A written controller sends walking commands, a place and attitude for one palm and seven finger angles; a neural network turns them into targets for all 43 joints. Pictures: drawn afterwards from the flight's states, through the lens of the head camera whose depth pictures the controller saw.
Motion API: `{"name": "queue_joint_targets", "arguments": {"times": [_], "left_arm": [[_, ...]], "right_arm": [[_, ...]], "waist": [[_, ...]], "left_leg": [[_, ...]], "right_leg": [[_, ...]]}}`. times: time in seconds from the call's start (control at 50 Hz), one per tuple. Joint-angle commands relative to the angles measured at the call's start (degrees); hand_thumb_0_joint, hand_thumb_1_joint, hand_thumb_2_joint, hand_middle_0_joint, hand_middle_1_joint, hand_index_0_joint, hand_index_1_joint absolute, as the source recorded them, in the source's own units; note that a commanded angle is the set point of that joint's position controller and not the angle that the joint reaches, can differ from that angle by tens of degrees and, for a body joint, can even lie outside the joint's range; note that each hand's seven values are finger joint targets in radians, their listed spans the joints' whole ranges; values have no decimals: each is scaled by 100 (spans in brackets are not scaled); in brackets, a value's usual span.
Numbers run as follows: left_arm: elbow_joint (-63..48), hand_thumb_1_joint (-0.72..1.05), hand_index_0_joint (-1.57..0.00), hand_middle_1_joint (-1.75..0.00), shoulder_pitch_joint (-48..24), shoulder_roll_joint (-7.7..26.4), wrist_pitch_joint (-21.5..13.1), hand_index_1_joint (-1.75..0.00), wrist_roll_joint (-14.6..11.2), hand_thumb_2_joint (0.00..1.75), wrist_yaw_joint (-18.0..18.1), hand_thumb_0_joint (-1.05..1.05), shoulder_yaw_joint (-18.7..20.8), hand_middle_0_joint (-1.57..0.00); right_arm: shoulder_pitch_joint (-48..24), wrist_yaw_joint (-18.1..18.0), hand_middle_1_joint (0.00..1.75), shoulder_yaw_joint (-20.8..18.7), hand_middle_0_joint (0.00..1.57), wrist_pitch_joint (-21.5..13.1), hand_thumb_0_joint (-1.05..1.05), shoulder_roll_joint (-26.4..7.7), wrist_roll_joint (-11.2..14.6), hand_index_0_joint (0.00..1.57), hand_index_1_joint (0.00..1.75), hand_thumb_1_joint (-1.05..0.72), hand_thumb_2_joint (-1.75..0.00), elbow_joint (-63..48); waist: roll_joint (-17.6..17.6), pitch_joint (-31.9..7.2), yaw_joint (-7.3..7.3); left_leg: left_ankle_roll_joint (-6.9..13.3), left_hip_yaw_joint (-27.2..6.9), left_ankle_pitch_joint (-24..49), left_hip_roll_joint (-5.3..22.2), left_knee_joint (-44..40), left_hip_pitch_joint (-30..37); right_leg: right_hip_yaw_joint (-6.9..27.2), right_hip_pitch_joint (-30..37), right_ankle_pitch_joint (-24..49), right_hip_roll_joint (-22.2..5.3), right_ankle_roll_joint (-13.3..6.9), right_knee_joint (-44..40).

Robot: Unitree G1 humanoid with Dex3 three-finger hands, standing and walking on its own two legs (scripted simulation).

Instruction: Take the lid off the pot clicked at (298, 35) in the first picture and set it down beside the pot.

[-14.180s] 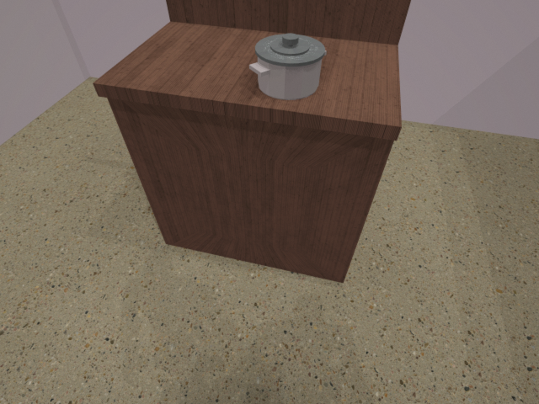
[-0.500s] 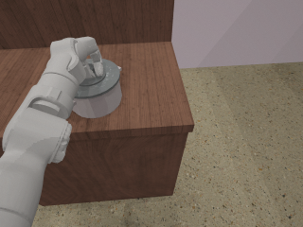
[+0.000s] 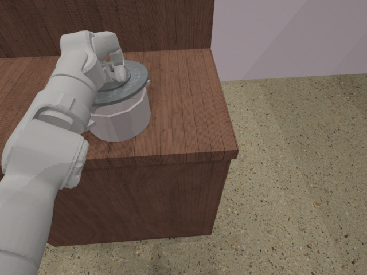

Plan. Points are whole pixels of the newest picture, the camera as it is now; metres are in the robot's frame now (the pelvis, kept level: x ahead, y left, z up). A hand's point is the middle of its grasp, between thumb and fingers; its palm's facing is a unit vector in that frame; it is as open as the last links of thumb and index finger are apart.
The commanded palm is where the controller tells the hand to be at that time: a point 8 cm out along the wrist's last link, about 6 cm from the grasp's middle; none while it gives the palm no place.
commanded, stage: lift the lid straight up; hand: left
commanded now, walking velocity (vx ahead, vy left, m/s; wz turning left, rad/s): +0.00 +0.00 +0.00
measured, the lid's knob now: (107, 71) +0.52 +0.15 +0.18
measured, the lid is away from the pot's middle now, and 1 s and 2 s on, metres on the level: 0.01 0.02 0.07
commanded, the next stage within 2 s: move the lid sideways beside the pot in 1.48 s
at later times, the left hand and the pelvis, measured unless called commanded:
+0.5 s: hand (97, 55) +0.48 +0.15 +0.25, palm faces -0.33 -0.16 -0.93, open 2.9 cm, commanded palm +0.48 +0.15 +0.31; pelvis +0.00 -0.01 +0.00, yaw +0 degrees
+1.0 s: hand (93, 32) +0.49 +0.14 +0.29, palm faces -0.26 -0.17 -0.95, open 2.9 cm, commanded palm +0.49 +0.15 +0.35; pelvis +0.01 +0.00 +0.00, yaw +0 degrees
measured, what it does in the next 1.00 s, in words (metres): stands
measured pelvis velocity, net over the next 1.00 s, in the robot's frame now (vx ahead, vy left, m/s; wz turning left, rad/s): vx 0.01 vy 0.00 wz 0.00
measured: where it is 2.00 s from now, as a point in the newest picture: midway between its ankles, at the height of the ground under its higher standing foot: outside the picture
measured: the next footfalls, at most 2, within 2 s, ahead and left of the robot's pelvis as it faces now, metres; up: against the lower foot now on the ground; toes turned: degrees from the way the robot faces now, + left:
none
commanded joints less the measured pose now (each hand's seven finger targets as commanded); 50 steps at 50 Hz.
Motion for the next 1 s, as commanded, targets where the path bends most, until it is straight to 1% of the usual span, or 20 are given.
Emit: {"name": "queue_joint_targets", "arguments": {"times": [0.0, 0.04, 0.1, 0.14, 0.2, 0.24, 0.3, 0.34, 0.4, 0.44, 0.52, 0.56, 0.6, 0.68, 0.7, 0.74, 0.8, 0.86, 0.92, 0.98], "left_arm": [[-1429, 84, -118, -113, -4050, 889, 6, -119, 89, 84, 233, 0, -37, -66], [-1296, 84, -118, -113, -3830, 1362, 49, -119, 191, 84, 246, 0, 443, -66], [-1054, 84, -118, -113, -3765, 1162, 151, -119, 72, 84, 154, 0, 174, -66], [-1057, 84, -118, -113, -3867, 1653, 180, -119, 215, 84, 206, 0, 561, -66], [-1313, 84, -118, -113, -4163, 1167, 183, -119, 120, 84, 160, 0, 77, -66], [-1221, 84, -118, -113, -4051, 1608, 176, -119, 233, 84, 181, 0, 488, -66], [-1034, 84, -118, -113, -4009, 1201, 267, -119, 112, 84, 105, 0, 97, -66], [-986, 84, -118, -113, -4140, 1825, 275, -119, 262, 84, 134, 0, 528, -66], [-1236, 84, -118, -113, -4273, 1417, 239, -119, 152, 84, 67, 0, 144, -66], [-905, 84, -118, -113, -4096, 1430, 307, -119, 252, 84, 66, 0, 206, -66], [-1448, 84, -118, -113, -4536, 1632, 239, -119, 251, 84, 44, 0, 301, -66], [-1264, 84, -118, -113, -4381, 1566, 272, -119, 274, 84, 8, 0, 253, -66], [-1459, 84, -118, -113, -4439, 1135, 279, -119, 106, 84, -27, 0, -7, -66], [-1197, 84, -118, -113, -4549, 1259, 368, -119, 235, 84, -40, 0, 85, -66], [-1287, 84, -118, -113, -4618, 1089, 376, -119, 121, 84, -36, 0, 0, -66], [-1550, 84, -118, -113, -4967, 1531, 296, -119, 315, 84, 6, 0, 281, -66], [-1137, 84, -118, -113, -4655, 1205, 398, -119, 214, 84, -37, 0, 101, -66], [-951, 84, -118, -113, -4764, 1568, 485, -119, 385, 84, -17, 0, 318, -66], [-1354, 84, -118, -113, -5086, 1465, 452, -119, 371, 84, -6, 0, 246, -66], [-812, 84, -118, -113, -4771, 1580, 592, -119, 441, 84, -36, 0, 321, -66]], "right_arm": [[-126, -10, 30, -306, 20, -208, 0, -877, -10, 20, 30, -90, -90, -558], [-57, -24, 30, -307, 20, -173, 0, -906, -51, 20, 30, -90, -90, -528], [-165, -17, 30, -280, 20, -180, 0, -912, -36, 20, 30, -90, -90, -522], [-123, -50, 30, -244, 20, -128, 0, -933, -41, 20, 30, -90, -90, -530], [-258, -48, 30, -246, 20, -173, 0, -900, -20, 20, 30, -90, -90, -581], [-193, -67, 30, -249, 20, -162, 0, -911, -51, 20, 30, -90, -90, -573], [-221, -61, 30, -236, 20, -151, 0, -912, -18, 20, 30, -90, -90, -556], [-223, -95, 30, -220, 20, -124, 0, -936, -39, 20, 30, -90, -90, -559], [-299, -67, 30, -241, 20, -199, 0, -904, -27, 20, 30, -90, -90, -609], [-209, -74, 30, -227, 20, -131, 0, -907, -20, 20, 30, -90, -90, -552], [-207, -52, 30, -245, 20, -197, 0, -915, -41, 20, 30, -90, -90, -609], [-199, -44, 30, -250, 20, -185, 0, -913, -13, 20, 30, -90, -90, -595], [-269, -3, 30, -261, 20, -235, 0, -919, 0, 20, 30, -90, -90, -597], [-208, 1, 30, -234, 20, -192, 0, -919, -5, 20, 30, -90, -90, -532], [-225, -10, 30, -248, 20, -239, 0, -949, -3, 20, 30, -90, -90, -510], [-220, -10, 30, -257, 20, -304, 0, -910, -46, 20, 30, -90, -90, -546], [-149, -1, 30, -264, 20, -303, 0, -930, -13, 20, 30, -90, -90, -478], [-139, -5, 30, -230, 20, -255, 0, -937, -32, 20, 30, -90, -90, -492], [-193, 24, 30, -230, 20, -324, 0, -901, -38, 20, 30, -90, -90, -571], [-142, 2, 30, -214, 20, -256, 0, -930, -44, 20, 30, -90, -90, -523]], "waist": [[-37, -2613, -45], [-283, -2623, -1], [-375, -2302, 14], [-598, -2317, 18], [-352, -2308, -28], [-493, -2441, 12], [-382, -2107, -35], [-643, -2214, -31], [-330, -2366, -22], [-508, -2108, -86], [-282, -2654, -58], [-290, -2454, -65], [45, -2448, -47], [-192, -2244, -103], [-12, -2332, -102], [-36, -2815, -47], [-109, -2482, -66], [-484, -2445, -57], [-184, -2851, -15], [-515, -2349, -26]], "left_leg": [[215, -277, 2464, -227, 183, 2697], [265, -266, 2330, -210, 209, 2651], [255, -203, 2279, -286, 154, 2351], [293, -173, 1888, -275, 79, 2201], [265, -160, 1946, -286, 50, 2335], [303, -162, 1826, -273, 66, 2353], [275, -113, 1721, -311, -7, 2161], [324, -71, 1472, -304, -14, 2073], [299, -90, 2030, -333, 76, 2273], [310, -99, 1674, -291, 19, 2157], [317, -120, 2129, -284, 91, 2482], [311, -120, 2088, -273, 84, 2409], [257, -204, 2601, -243, 127, 2665], [271, -226, 2143, -235, 39, 2507], [243, -230, 2474, -218, 64, 2659], [272, -272, 2628, -199, 145, 2858], [224, -278, 2739, -192, 92, 2712], [273, -220, 2228, -233, 29, 2450], [243, -251, 2690, -199, 77, 2755], [272, -196, 2186, -233, -14, 2338]], "right_leg": [[-177, -421, 2496, 394, -300, -320], [-139, -292, 2522, 416, -269, -302], [-152, -223, 2722, 373, -289, -358], [-111, -41, 2651, 379, -256, -357], [-110, -163, 2649, 344, -279, -412], [-77, -28, 2603, 363, -249, -379], [-115, -105, 2609, 334, -274, -452], [-28, 77, 2590, 323, -223, -475], [-53, 62, 3024, 291, -261, -437], [-74, -63, 2624, 339, -231, -481], [-23, 148, 2923, 318, -220, -418], [-46, 32, 2851, 321, -229, -430], [-121, -148, 2841, 328, -285, -417], [-128, -260, 2493, 360, -258, -476], [-150, -294, 2625, 349, -295, -476], [-79, -166, 2686, 354, -270, -384], [-159, -284, 2667, 350, -295, -440], [-99, -126, 2596, 345, -252, -461], [-64, -44, 2727, 329, -243, -396], [-93, -70, 2602, 325, -250, -484]]}}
